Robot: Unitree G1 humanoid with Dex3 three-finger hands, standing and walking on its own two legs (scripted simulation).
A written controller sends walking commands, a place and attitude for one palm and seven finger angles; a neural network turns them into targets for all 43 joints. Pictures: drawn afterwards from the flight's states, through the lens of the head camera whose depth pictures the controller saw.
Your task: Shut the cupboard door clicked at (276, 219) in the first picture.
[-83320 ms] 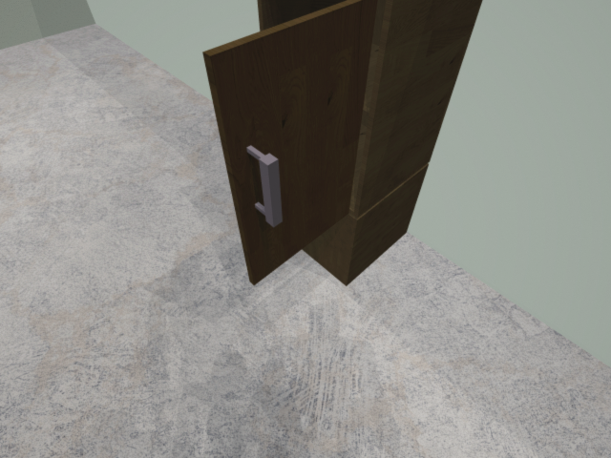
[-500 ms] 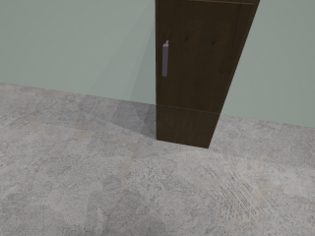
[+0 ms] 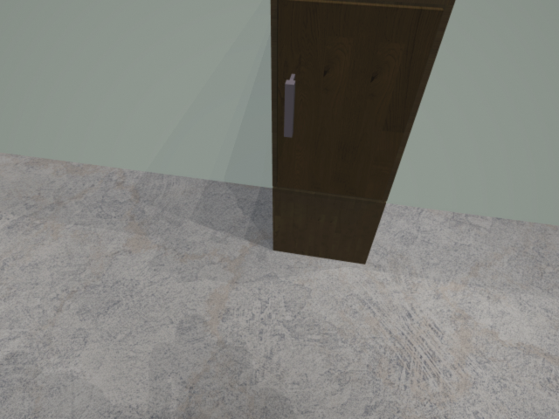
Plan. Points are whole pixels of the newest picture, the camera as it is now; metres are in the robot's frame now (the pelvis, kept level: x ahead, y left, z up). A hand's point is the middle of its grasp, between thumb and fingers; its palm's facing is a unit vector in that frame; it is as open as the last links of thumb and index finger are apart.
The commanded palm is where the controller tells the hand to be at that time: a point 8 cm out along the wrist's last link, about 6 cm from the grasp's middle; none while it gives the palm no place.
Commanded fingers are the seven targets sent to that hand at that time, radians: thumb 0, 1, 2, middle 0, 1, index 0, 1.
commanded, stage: look to check the result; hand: left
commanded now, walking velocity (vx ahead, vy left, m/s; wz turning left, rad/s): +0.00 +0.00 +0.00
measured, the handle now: (290, 106) +0.90 +0.02 -0.01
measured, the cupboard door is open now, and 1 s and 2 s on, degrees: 0 0 0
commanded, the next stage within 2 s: stand and wait in 0.50 s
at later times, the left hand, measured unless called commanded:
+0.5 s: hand out of the picture -0.01 +0.16 -0.18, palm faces +0.03 -0.98 -0.18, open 7.4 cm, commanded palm none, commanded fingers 0.00 0.90 0.90 -0.20 -0.30 -0.20 -0.30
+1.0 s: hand out of the picture +0.00 +0.16 -0.17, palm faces +0.02 -0.98 -0.18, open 7.4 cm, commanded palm none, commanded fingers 0.00 0.90 0.90 -0.20 -0.30 -0.20 -0.30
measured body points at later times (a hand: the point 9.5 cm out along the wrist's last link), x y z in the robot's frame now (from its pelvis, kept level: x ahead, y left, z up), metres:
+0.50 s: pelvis +0.01 +0.00 +0.00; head +0.01 +0.00 +0.45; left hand -0.01 +0.21 -0.16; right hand -0.01 -0.21 -0.16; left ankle +0.04 +0.10 -0.74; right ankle +0.01 -0.11 -0.74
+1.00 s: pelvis +0.02 +0.00 +0.00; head +0.03 +0.00 +0.45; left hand +0.00 +0.21 -0.16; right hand +0.00 -0.21 -0.16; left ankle +0.04 +0.10 -0.74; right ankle +0.01 -0.11 -0.74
